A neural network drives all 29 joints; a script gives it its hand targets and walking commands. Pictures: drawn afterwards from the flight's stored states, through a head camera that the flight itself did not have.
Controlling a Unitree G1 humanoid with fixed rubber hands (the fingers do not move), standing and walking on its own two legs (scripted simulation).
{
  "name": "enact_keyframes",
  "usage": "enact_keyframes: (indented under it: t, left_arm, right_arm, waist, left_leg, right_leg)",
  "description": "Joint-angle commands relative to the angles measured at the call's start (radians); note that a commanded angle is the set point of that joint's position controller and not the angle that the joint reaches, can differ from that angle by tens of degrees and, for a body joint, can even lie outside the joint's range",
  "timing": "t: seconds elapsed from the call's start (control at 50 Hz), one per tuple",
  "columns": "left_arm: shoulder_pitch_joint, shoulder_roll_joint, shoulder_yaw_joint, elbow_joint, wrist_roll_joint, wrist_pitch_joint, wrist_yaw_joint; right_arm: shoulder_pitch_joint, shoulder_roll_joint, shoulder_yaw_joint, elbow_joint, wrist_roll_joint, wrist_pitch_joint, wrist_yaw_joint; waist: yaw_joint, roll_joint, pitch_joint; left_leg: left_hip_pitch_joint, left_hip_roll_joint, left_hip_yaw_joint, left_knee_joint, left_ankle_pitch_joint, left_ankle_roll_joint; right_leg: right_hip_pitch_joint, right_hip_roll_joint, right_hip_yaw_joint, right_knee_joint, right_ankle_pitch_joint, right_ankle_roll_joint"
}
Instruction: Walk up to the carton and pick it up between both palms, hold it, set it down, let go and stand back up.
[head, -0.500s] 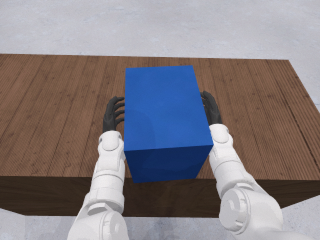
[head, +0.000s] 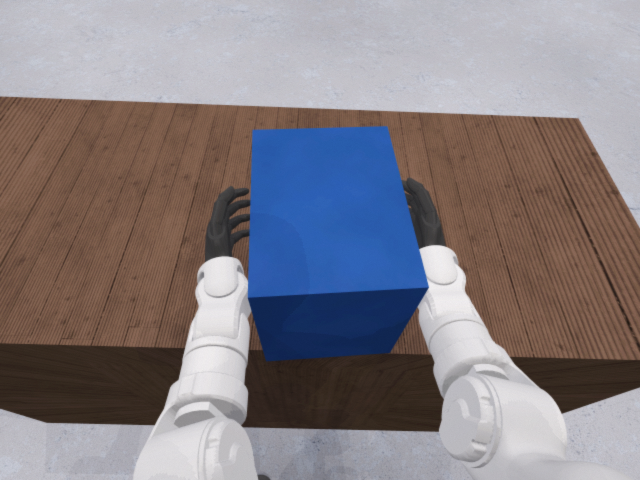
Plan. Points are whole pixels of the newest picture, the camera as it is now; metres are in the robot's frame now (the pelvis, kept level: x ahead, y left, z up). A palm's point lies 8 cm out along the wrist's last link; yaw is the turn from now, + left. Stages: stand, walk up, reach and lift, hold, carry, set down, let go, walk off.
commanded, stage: reach and lift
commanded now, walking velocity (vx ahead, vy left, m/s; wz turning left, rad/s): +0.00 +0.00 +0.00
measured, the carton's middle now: (324, 247) +0.40 +0.05 +0.03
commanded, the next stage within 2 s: none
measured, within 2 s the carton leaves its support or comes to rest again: leaves its support in 0.12 s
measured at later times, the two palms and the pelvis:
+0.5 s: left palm (214, 255) +0.36 +0.18 +0.05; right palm (425, 233) +0.41 -0.08 +0.07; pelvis -0.02 +0.00 +0.00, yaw +1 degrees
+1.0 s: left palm (218, 248) +0.36 +0.18 +0.06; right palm (432, 235) +0.40 -0.08 +0.07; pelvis -0.02 +0.00 +0.00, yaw +0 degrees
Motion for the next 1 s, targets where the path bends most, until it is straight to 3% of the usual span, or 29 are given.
enact_keyframes:
  t: [0.0,0.28,0.56,0.78,0.98]
  left_arm:
    - [-0.631,-0.491,-0.336,-0.095,0.017,-0.095,-0.065]
    - [-0.701,-0.499,-0.357,-0.042,0.02,-0.197,-0.069]
    - [-0.762,-0.487,-0.378,-0.005,0.006,-0.242,-0.074]
    - [-0.774,-0.464,-0.43,-0.028,-0.052,-0.223,-0.084]
    - [-0.799,-0.49,-0.553,-0.131,-0.129,-0.124,-0.089]
  right_arm:
    - [-0.652,0.52,0.3,-0.14,-0.045,-0.147,0.11]
    - [-0.685,0.469,0.314,-0.07,-0.061,-0.274,0.093]
    - [-0.724,0.428,0.308,0.027,-0.064,-0.325,0.088]
    - [-0.712,0.449,0.394,0.005,0.002,-0.295,0.062]
    - [-0.74,0.506,0.57,-0.157,0.156,-0.165,0.048]
  waist:
    - [0.017,-0.008,-0.79]
    - [0.006,-0.008,-0.833]
    - [0.006,0.025,-0.858]
    - [-0.012,0.029,-0.891]
    - [-0.022,0.029,-0.902]
  left_leg:
    - [0.238,-0.048,0.123,0.047,0.36,0.035]
    - [0.201,-0.054,0.118,0.022,0.285,0.035]
    - [0.211,-0.059,0.114,0.009,0.232,0.029]
    - [0.253,-0.063,0.106,0.037,0.266,0.018]
    - [0.323,-0.061,0.073,0.07,0.304,0.025]
  right_leg:
    - [0.383,-0.034,-0.053,0.052,0.524,0.091]
    - [0.38,-0.042,-0.055,0.03,0.468,0.082]
    - [0.303,-0.028,-0.056,0.013,0.342,0.061]
    - [0.293,-0.025,-0.046,0.027,0.391,0.068]
    - [0.306,-0.022,-0.028,0.041,0.428,0.084]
